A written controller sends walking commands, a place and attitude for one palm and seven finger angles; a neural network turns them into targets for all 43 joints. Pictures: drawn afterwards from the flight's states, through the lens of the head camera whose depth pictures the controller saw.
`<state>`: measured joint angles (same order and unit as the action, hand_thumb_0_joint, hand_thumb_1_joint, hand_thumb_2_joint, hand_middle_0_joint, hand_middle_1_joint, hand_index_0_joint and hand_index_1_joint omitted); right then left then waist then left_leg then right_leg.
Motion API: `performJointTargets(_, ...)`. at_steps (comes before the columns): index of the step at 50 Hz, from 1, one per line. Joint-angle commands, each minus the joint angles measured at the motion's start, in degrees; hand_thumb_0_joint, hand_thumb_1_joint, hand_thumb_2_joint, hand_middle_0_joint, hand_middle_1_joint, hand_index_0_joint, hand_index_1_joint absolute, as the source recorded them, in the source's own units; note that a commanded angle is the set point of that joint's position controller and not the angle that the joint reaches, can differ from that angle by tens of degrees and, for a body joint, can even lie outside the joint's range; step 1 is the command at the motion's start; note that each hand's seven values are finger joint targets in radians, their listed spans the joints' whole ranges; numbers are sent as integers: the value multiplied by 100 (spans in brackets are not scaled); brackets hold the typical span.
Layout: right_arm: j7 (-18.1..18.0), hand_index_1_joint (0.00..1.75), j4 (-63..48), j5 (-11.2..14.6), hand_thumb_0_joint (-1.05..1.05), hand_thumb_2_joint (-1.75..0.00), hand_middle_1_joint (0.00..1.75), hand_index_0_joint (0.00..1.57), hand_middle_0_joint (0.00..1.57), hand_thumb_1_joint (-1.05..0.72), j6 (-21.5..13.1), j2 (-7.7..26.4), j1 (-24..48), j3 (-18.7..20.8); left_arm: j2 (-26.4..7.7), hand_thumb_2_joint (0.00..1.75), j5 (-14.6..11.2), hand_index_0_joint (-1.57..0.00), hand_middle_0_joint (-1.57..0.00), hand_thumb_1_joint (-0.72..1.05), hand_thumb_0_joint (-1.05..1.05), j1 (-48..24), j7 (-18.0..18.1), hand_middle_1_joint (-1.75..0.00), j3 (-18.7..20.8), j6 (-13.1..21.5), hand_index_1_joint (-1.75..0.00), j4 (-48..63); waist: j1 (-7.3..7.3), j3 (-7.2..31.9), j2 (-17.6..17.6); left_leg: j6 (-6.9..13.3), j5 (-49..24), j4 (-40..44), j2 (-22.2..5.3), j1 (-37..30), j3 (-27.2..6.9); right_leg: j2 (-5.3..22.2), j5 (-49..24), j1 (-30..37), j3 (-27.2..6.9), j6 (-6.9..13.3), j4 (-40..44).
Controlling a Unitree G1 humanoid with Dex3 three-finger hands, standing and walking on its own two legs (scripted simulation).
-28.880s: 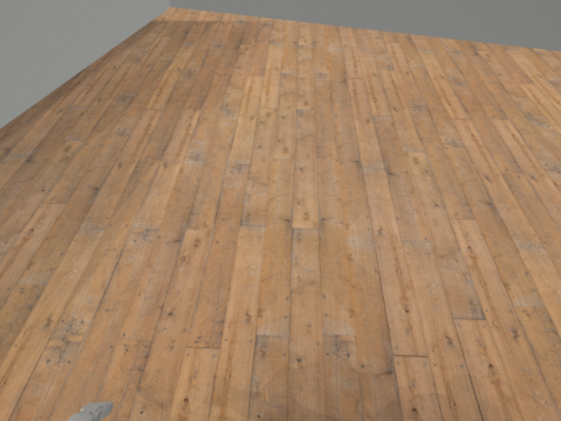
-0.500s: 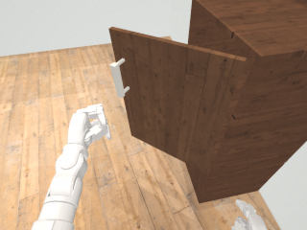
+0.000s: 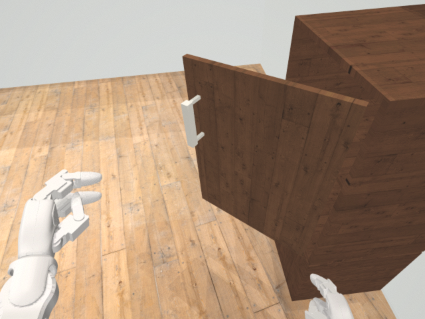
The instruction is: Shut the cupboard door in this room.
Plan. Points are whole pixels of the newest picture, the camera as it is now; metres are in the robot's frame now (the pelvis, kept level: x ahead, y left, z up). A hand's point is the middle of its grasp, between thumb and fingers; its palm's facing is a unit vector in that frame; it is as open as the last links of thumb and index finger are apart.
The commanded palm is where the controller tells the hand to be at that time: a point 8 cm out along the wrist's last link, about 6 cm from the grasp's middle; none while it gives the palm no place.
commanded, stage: draw the hand back to the body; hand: left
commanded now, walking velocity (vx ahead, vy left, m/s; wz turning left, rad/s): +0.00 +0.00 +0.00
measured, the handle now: (194, 121) +0.61 +0.13 +0.05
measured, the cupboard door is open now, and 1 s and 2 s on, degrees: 48 48 48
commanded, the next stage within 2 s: step back with the hand held close in 0.54 s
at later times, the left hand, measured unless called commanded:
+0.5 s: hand (48, 234) +0.19 +0.26 +0.15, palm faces +0.46 -0.80 -0.38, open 7.4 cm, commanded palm +0.14 +0.30 +0.17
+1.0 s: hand (42, 237) +0.18 +0.28 +0.15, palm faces +0.36 -0.79 -0.50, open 7.4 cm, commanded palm +0.12 +0.31 +0.17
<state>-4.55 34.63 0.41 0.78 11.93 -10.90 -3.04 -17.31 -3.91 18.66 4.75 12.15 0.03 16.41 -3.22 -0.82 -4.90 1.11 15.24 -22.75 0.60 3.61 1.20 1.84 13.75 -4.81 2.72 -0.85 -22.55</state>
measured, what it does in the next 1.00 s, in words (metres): stands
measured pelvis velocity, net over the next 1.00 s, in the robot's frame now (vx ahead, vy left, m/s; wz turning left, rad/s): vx -0.02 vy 0.02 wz -0.02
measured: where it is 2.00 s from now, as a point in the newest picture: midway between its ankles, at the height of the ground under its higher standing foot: outside the picture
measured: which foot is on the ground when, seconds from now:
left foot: down 0.00-1.00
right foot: down 0.00-1.00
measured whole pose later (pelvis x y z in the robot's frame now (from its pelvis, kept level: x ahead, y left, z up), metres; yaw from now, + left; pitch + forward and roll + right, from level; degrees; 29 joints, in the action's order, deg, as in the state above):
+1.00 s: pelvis -0.02 +0.02 -0.01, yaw -1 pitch +1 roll -1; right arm -5.6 31.8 1.2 3.4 14.0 -9.8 1.4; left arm -24.0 -4.1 31.6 6.8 22.7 7.2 25.5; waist -0.2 -0.6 -2.3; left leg 2.3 15.5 -28.4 1.0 13.9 2.6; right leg 2.4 12.7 -14.9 1.2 -2.0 -26.7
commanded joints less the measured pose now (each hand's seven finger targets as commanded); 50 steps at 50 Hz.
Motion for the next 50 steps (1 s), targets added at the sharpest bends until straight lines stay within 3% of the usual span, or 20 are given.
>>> performJointTargets(1, -34, 30, -948, -20, 0, -90, 30, 20, 20, -90, -417, 633, 807, 315, -1281, 90, -1, -39, -39, 90, 0, -257, 109, -51, 1105, 472, -51, 1446, -59, 662, 283, -20, -1903, 253, -100, 213, -97, -120, -1482, 369, 16, 164, 147)
performJointTargets(5, -23, 30, -917, 12, 0, -90, 30, 20, 20, -90, -518, 613, 754, 357, -1350, 90, -25, -28, -28, 90, 0, 109, 144, -39, 1380, 542, -39, 1697, -65, 566, 68, -56, -1900, 246, -127, 233, -87, -123, -1385, 253, 30, 148, 127)
performJointTargets(8, -38, 30, -898, 41, 0, -90, 30, 20, 20, -90, -595, 633, 740, 400, -1512, 90, -43, -20, -20, 90, 0, 410, 181, -30, 1673, 619, -30, 1808, -94, 491, 100, -65, -1745, 280, -147, 316, -96, -139, -1215, 240, 35, 154, 137)
performJointTargets(10, -41, 30, -842, 35, 0, -90, 30, 20, 20, -90, -659, 652, 701, 405, -1193, 90, -3, -20, -20, 90, 0, 257, 170, -30, 1332, 626, -30, 1682, -1, 233, 129, -49, -1521, 315, -138, 342, -74, -141, -1024, 10, 44, 138, 181)
performJointTargets(13, -61, 30, -794, 32, 0, -90, 30, 20, 20, -90, -721, 721, 669, 436, -1154, 90, 22, -20, -20, 90, 0, -19, 195, -30, 1219, 641, -30, 1645, 45, 151, 185, -12, -1175, 370, -136, 318, -100, -134, -715, -106, 24, 138, 241)
performJointTargets(16, -100, 30, -759, 9, 0, -90, 30, 20, 20, -90, -766, 737, 673, 444, -1339, 90, 21, -20, -20, 90, 0, 25, 233, -30, 1386, 664, -30, 1567, -21, 281, 354, 27, -1112, 365, -108, 314, -91, -119, -693, 9, 1, 141, 260)
performJointTargets(18, -101, 30, -783, 5, 0, -90, 30, 20, 20, -90, -791, 693, 696, 423, -1357, 90, 13, -20, -20, 90, 0, 13, 236, -30, 1415, 691, -30, 1724, -53, 473, 202, 33, -1217, 323, -88, 272, -68, -105, -828, 121, -25, 145, 211)
performJointTargets(23, -94, 30, -777, 4, 0, -90, 30, 20, 20, -90, -818, 628, 750, 375, -1349, 90, 8, -20, -20, 90, 0, 47, 235, -30, 1446, 698, -30, 1744, -63, 224, -28, -9, -1170, 350, -90, 389, -70, -121, -803, 95, -31, 166, 245)
performJointTargets(25, -88, 30, -775, -6, 0, -90, 30, 20, 20, -90, -828, 627, 724, 381, -1362, 90, 9, -20, -20, 90, 0, 111, 232, -30, 1491, 686, -30, 1744, -75, 311, -85, -13, -1305, 325, -86, 346, -49, -126, -957, 142, -30, 171, 221)
performJointTargets(27, -69, 30, -779, -2, 0, -90, 30, 20, 20, -90, -804, 627, 718, 383, -1291, 90, -10, -20, -20, 90, 0, 211, 200, -30, 1454, 661, -30, 1629, -63, 253, 141, -9, -1333, 332, -111, 353, -50, -127, -978, 126, -33, 162, 243)
performJointTargets(30, -58, 30, -794, 1, 0, -90, 30, 20, 20, -90, -781, 627, 723, 401, -1277, 90, -5, -20, -20, 90, 0, 147, 185, -30, 1437, 652, -30, 1693, -48, 288, 35, -8, -1271, 327, -111, 336, -16, -133, -932, 95, -47, 151, 255)
performJointTargets(33, -67, 30, -802, -1, 0, -90, 30, 20, 20, -90, -776, 639, 723, 402, -1277, 90, -25, -20, -20, 90, 0, 209, 181, -30, 1435, 646, -30, 1636, -52, 304, 225, 21, -1275, 318, -110, 331, -16, -132, -946, 101, -48, 141, 272)
performJointTargets(34, -42, 30, -1006, 40, 0, -90, 30, 20, 20, -90, -650, 792, 750, 450, -1909, 90, 9, -20, -20, 90, 0, -472, 237, -30, 2015, 896, -30, 2034, 160, 165, 159, 141, -874, -21, -241, 817, -157, 200, -1204, -238, -628, 197, 508)
performJointTargets(35, -60, 30, -878, 13, 0, -90, 30, 20, 20, -90, -576, 738, 672, 458, -1583, 90, 7, -20, -20, 90, 0, 154, 227, -30, 1771, 941, -30, 1539, 204, 271, 462, 130, -862, -200, -226, 773, -203, 395, -1296, -325, -680, 259, 522)
performJointTargets(38, -46, 30, -926, 7, 0, -90, 30, 20, 20, -90, -390, 741, 649, 519, -1386, 90, 32, -20, -20, 90, 0, 620, 220, -30, 1548, 1042, -30, 1567, 253, 612, 502, 83, -1190, -401, -256, 758, -184, 566, -1723, -370, -660, 304, 300)
performJointTargets(43, -97, 30, -1119, 40, 0, -90, 30, 20, 20, -90, -154, 798, 644, 606, -1650, 90, 11, -20, -20, 90, 0, 985, 314, -30, 1800, 1113, -30, 1926, 270, 1117, 353, 49, -2383, -333, -417, 801, -250, 389, -2663, -87, -396, 178, -324)
performJointTargets(45, -116, 30, -1208, 57, 0, -90, 30, 20, 20, -90, -79, 801, 627, 625, -1728, 90, -8, -20, -20, 90, 0, 1075, 338, -30, 1897, 1104, -30, 1985, 264, 1202, 480, 47, -2615, -308, -460, 886, -270, 306, -2852, -12, -362, 124, -491)
performJointTargets(46, -133, 30, -1215, 48, 0, -90, 30, 20, 20, -90, -56, 830, 670, 639, -1868, 90, -12, -20, -20, 90, 0, 1121, 346, -30, 2028, 1102, -30, 2033, 244, 1226, 369, 54, -2674, -294, -477, 942, -291, 310, -2942, 14, -370, 118, -555)
performJointTargets(47, -137, 30, -1262, 68, 0, -90, 30, 20, 20, -90, -32, 783, 647, 630, -1788, 90, -18, -20, -20, 90, 0, 1209, 351, -30, 1977, 1107, -30, 2065, 254, 1263, 352, 62, -2722, -294, -508, 1007, -305, 304, -2997, 62, -368, 107, -649)
performJointTargets(50, -147, 30, -1337, 68, 0, -90, 30, 20, 20, -90, -17, 833, 595, 642, -1802, 90, -11, -20, -20, 90, 0, 1198, 384, -30, 1982, 1140, -30, 2208, 252, 1177, 182, 106, -2236, -142, -588, 1394, -400, 201, -2523, 93, -385, 67, -758)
